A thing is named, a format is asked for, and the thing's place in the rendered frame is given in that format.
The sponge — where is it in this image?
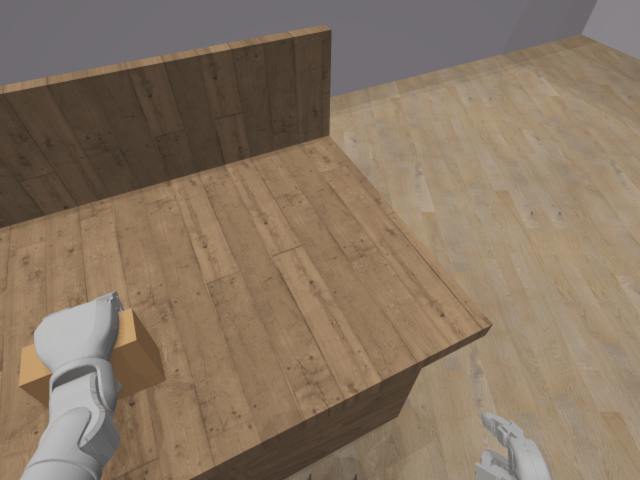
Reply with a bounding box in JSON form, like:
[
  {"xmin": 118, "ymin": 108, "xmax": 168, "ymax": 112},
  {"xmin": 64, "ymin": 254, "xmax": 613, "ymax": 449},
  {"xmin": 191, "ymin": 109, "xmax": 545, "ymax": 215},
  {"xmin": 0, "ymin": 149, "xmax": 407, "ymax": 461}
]
[{"xmin": 19, "ymin": 308, "xmax": 165, "ymax": 409}]

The robot left forearm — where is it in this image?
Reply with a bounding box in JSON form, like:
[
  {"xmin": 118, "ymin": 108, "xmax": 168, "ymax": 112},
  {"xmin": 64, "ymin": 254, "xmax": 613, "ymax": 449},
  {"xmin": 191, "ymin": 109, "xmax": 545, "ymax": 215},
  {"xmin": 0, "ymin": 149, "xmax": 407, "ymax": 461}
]
[{"xmin": 20, "ymin": 358, "xmax": 120, "ymax": 480}]

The table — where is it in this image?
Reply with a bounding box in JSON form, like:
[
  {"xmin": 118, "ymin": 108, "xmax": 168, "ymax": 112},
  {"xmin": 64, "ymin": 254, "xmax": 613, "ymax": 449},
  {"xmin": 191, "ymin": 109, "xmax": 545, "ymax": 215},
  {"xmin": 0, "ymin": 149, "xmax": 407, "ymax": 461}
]
[{"xmin": 0, "ymin": 25, "xmax": 493, "ymax": 480}]

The robot left hand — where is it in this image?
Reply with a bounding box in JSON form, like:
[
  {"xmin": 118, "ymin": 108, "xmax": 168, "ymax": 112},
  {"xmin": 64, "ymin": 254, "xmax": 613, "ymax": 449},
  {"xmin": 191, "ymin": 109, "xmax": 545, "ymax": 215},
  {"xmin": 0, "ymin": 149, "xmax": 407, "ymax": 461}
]
[{"xmin": 34, "ymin": 291, "xmax": 124, "ymax": 393}]

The robot right hand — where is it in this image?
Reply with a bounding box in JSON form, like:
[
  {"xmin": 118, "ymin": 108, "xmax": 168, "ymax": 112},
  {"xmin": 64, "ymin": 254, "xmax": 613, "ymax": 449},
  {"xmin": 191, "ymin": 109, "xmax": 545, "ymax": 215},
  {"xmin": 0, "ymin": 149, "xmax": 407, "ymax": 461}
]
[{"xmin": 475, "ymin": 412, "xmax": 553, "ymax": 480}]

